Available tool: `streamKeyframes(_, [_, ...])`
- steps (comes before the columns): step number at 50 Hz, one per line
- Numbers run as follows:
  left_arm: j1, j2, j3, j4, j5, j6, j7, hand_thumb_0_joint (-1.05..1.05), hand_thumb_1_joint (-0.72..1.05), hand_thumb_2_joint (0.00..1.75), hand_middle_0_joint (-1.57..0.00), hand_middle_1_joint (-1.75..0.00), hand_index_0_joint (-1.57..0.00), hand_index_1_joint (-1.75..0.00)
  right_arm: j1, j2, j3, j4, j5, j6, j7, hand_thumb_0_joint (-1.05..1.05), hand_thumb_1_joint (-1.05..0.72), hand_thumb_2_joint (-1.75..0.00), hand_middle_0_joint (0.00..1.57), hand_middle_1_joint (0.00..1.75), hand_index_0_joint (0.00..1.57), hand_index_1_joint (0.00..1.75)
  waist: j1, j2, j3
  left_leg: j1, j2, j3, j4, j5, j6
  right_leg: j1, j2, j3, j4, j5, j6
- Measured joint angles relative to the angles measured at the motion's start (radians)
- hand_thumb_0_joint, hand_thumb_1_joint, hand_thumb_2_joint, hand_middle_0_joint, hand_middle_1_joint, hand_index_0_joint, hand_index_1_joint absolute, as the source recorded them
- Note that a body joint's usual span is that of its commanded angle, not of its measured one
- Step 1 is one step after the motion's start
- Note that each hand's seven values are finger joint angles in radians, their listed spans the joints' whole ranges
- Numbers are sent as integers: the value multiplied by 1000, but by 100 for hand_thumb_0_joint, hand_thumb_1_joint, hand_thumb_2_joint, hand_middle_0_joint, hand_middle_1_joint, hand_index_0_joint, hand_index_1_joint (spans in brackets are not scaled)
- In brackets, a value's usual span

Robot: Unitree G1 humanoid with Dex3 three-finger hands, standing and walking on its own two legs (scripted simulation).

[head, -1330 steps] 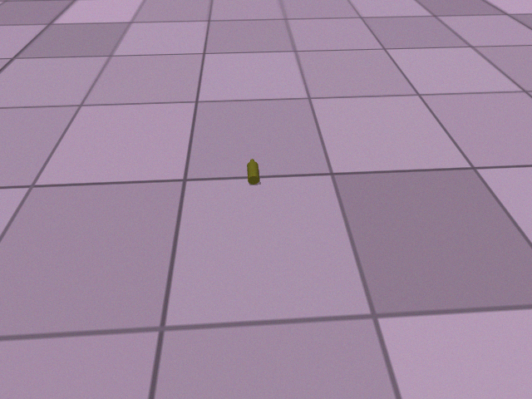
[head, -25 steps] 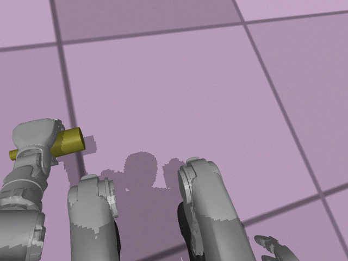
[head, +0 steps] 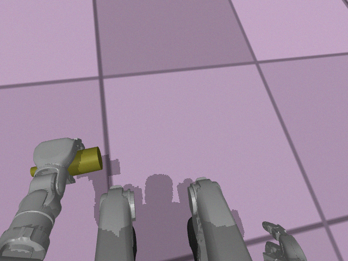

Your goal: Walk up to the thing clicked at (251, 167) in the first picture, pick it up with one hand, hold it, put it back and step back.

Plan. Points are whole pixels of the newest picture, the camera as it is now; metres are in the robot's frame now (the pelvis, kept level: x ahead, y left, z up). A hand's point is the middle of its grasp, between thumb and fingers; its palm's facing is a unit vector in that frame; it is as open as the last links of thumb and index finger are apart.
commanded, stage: lift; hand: left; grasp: from above
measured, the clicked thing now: (67, 164) +0.38 +0.25 -0.15
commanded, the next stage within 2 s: hold in 1.00 s
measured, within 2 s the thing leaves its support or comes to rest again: neither
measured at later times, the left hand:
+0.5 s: hand (12, 150) +0.35 +0.25 +0.08, palm faces -0.45 -0.10 -0.89, open 9.0 cm
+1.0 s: hand out of the picture +0.35 +0.25 +0.18, palm faces -0.45 -0.09 -0.89, open 9.1 cm
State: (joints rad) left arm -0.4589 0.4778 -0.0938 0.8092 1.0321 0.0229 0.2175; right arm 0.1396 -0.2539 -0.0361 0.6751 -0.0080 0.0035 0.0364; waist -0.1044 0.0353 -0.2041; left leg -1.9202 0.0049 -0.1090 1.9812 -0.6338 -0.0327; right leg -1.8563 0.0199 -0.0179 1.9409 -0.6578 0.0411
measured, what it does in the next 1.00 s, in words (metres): rises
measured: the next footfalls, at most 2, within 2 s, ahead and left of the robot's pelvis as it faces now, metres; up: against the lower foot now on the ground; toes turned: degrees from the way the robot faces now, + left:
none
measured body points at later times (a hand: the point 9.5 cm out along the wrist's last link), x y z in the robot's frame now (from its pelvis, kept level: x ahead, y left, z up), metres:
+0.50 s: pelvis +0.04 +0.01 +0.18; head +0.13 +0.02 +0.62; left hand +0.37 +0.25 +0.13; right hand +0.16 -0.25 +0.06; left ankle +0.09 +0.13 -0.43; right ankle +0.09 -0.14 -0.43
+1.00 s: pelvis +0.06 +0.01 +0.27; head +0.11 +0.01 +0.72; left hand +0.37 +0.25 +0.23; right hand +0.16 -0.25 +0.15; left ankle +0.09 +0.13 -0.43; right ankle +0.09 -0.14 -0.43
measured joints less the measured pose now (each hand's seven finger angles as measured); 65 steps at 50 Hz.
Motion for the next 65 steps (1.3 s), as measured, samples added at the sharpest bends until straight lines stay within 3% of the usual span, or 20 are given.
streamKeyframes(16, [184, -38, -68, -178, -55, 86, -48, 0, 13, 35, -89, -29, -87, -28, 13, 18, 17, -3, 38, 28, -71, 1, -91, -90, 20, 30, 20, 30, 21, 0, 7, 462, 13, 39, -380, 45, 15, 451, -11, 18, -377, 54, 0])
streamKeyframes(25, [189, -61, -98, -105, -58, 82, -61, 0, 13, 36, -90, -26, -87, -26, 51, 24, 24, 29, 44, 15, -87, 1, -91, -90, 20, 30, 20, 30, 31, 0, 35, 757, 21, 57, -631, 100, 19, 740, -12, 27, -631, 117, -2])
streamKeyframes(34, [179, -93, -100, -12, -32, 43, -51, 0, 12, 40, -90, -26, -87, -28, 98, 16, 13, 47, 35, 12, -78, 1, -91, -90, 20, 30, 20, 30, 34, -9, 65, 985, 22, 73, -845, 161, 22, 963, -17, 36, -843, 182, -4])
streamKeyframes(43, [191, -101, -91, 1, -13, 15, -38, 0, 11, 43, -90, -24, -86, -28, 118, 12, 4, 40, 33, 29, -67, 1, -91, -90, 20, 30, 20, 30, 38, -16, 105, 1148, 18, 87, -1010, 222, 24, 1119, -25, 45, -1000, 241, -3])
streamKeyframes(51, [194, -102, -98, 6, -17, 7, -42, 0, 10, 45, -89, -24, -86, -28, 112, 13, -1, 42, 38, 34, -66, 1, -91, -90, 20, 30, 20, 30, 49, -15, 123, 1260, 15, 96, -1122, 263, 26, 1227, -30, 51, -1108, 282, -2])
streamKeyframes(65, [191, -103, -113, -4, -13, 3, -77, 0, 10, 44, -89, -27, -85, -31, 89, 8, -6, 34, 47, 33, -64, 1, -90, -90, 20, 30, 20, 30, 66, -15, 144, 1392, 9, 111, -1244, 305, 30, 1352, -38, 63, -1225, 325, 1])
